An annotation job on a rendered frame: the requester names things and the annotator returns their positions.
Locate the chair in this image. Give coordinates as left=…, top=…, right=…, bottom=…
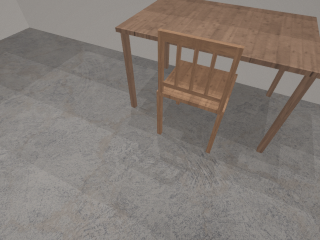
left=156, top=28, right=245, bottom=153

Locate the table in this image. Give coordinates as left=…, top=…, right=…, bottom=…
left=115, top=0, right=320, bottom=153

